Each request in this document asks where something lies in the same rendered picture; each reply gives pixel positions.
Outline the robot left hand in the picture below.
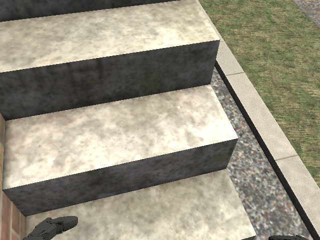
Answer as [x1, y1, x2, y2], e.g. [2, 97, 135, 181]
[22, 216, 78, 240]

